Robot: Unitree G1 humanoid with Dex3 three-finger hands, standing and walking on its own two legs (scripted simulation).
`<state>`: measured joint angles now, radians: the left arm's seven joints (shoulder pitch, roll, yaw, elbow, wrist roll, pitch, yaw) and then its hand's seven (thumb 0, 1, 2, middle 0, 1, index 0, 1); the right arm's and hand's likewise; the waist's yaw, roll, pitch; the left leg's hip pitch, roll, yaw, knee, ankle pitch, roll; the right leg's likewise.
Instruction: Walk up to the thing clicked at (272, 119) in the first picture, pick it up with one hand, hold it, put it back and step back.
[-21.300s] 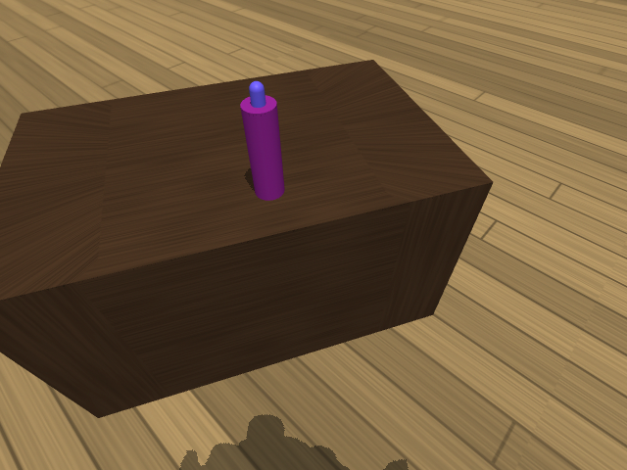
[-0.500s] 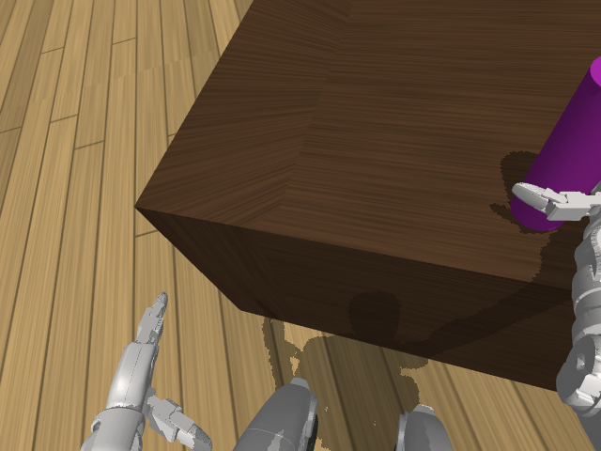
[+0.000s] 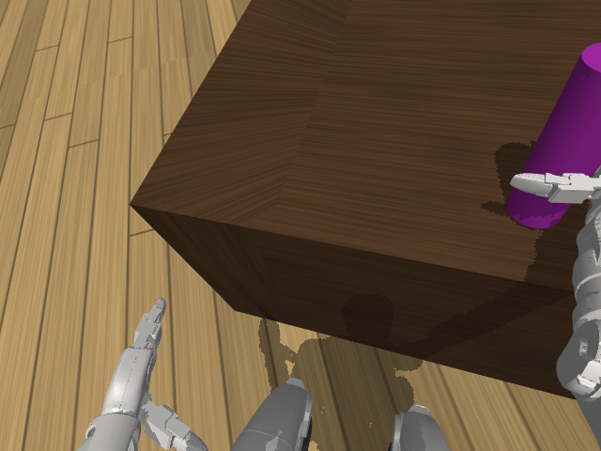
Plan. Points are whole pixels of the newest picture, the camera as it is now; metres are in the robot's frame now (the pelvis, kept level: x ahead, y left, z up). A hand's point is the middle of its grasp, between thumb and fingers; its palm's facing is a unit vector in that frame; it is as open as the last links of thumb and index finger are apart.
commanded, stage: withdraw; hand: right
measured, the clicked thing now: (578, 134) +0.51 -0.22 +0.10
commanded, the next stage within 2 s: rise in 0.30 s
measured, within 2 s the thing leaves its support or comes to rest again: rests again in 0.34 s
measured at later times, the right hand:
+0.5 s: hand out of the picture +0.50 -0.31 +0.17, palm faces +0.31 +0.94 -0.14, open 17.1 cm
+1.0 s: hand out of the picture +0.38 -0.35 +0.15, palm faces +0.43 +0.82 -0.38, open 17.3 cm
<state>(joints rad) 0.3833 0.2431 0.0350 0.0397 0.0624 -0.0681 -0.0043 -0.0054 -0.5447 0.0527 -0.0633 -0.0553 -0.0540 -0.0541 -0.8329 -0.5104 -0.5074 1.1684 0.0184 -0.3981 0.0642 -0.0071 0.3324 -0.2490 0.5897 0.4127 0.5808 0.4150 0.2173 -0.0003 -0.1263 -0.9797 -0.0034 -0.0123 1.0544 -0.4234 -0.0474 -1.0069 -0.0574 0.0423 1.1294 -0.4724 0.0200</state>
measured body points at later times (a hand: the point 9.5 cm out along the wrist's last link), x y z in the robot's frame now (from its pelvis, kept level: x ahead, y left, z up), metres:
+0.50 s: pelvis +0.02 +0.00 +0.03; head +0.09 -0.02 +0.47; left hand +0.18 +0.25 +0.00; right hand +0.47 -0.36 +0.18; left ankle +0.04 +0.15 -0.65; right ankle +0.03 -0.13 -0.65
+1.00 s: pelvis +0.05 +0.00 +0.06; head +0.06 +0.01 +0.51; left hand +0.22 +0.23 +0.01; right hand +0.35 -0.39 +0.17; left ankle +0.04 +0.15 -0.65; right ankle +0.03 -0.13 -0.65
